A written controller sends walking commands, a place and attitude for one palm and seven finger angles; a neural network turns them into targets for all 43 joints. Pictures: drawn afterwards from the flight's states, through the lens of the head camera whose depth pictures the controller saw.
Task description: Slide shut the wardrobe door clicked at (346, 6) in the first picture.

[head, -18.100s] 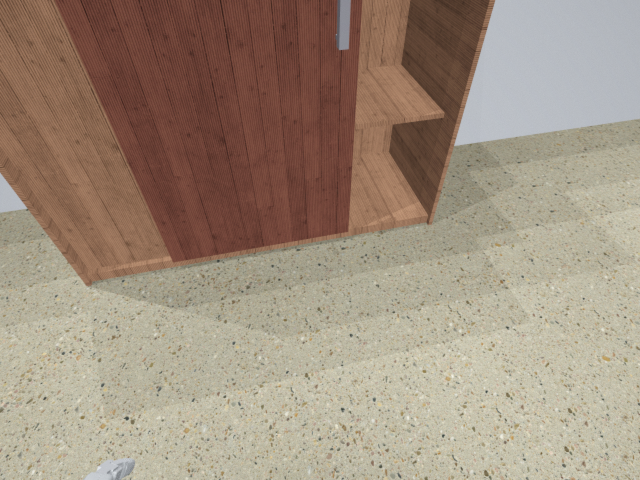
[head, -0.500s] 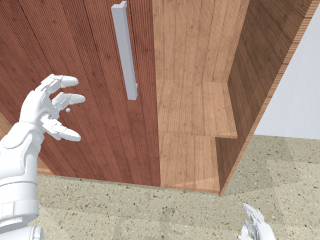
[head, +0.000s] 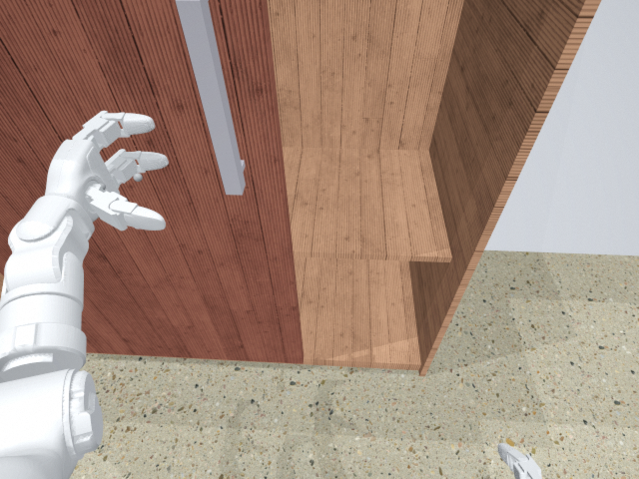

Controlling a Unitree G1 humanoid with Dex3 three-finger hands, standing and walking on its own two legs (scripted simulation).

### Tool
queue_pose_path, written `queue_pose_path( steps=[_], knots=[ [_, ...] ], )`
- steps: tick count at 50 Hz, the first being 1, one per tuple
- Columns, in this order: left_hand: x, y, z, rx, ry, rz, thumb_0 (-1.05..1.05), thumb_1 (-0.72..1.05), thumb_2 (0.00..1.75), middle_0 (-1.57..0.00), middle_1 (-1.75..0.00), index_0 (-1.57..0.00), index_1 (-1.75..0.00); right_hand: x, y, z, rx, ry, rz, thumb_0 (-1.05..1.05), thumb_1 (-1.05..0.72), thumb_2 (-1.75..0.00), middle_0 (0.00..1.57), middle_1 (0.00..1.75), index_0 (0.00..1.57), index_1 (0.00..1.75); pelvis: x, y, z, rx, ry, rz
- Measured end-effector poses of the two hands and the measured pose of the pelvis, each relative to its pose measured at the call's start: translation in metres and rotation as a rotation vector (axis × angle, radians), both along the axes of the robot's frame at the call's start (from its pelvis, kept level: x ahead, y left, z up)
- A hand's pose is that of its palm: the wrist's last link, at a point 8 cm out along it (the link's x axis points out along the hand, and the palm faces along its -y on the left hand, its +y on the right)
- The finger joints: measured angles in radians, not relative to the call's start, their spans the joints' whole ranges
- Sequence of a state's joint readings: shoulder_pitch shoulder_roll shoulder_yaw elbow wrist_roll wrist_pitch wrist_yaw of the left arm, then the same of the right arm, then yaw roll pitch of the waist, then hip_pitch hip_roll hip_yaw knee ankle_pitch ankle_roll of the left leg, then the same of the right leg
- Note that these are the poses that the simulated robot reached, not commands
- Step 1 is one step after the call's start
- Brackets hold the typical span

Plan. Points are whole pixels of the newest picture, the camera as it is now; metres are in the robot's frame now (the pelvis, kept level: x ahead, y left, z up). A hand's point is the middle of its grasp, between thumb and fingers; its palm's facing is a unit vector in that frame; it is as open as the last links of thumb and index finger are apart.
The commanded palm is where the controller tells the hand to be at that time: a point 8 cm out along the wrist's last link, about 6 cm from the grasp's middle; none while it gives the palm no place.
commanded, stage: move the hooked fingers beside the handle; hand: left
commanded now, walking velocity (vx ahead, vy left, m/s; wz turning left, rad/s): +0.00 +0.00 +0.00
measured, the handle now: (221, 103) +0.55 +0.15 +0.20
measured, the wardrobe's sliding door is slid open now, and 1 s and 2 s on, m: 0.38 0.38 0.38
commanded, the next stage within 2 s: feel for the door with the fingertips in 1.78 s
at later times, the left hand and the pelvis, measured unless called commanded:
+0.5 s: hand (163, 145) +0.49 +0.22 +0.18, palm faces -0.03 -1.00 +0.00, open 14.0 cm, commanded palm +0.46 +0.28 +0.17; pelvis +0.01 +0.01 +0.00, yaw -2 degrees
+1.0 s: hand (158, 158) +0.47 +0.23 +0.18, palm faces -0.02 -1.00 -0.01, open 14.0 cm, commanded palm +0.45 +0.27 +0.17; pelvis +0.01 +0.02 -0.01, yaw -1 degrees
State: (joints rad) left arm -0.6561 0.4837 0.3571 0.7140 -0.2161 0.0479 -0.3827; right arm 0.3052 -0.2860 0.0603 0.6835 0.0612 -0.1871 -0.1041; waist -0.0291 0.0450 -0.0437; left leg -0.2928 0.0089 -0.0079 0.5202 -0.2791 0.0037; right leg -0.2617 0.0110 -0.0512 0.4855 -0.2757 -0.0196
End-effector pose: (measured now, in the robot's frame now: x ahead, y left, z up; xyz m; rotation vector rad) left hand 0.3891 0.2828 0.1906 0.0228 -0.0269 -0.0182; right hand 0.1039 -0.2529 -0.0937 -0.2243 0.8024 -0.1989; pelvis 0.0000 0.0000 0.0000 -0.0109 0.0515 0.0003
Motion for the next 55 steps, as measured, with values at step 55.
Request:
queue_pose_path(
  steps=[55],
  knots=[
    [0.052,-0.011,-0.017,-0.018,0.023,0.009,-0.02,-0.5,0.3,-0.3,-1.2,-0.3,-1.2,-0.041,0.011,-0.012,0.001,0.163,-0.073,0.01,-0.9,-0.9,0.21,0.3,0.21,0.3,0.001,0.019,-0.005,-0.012,0.07,-0.019]
  ],
)
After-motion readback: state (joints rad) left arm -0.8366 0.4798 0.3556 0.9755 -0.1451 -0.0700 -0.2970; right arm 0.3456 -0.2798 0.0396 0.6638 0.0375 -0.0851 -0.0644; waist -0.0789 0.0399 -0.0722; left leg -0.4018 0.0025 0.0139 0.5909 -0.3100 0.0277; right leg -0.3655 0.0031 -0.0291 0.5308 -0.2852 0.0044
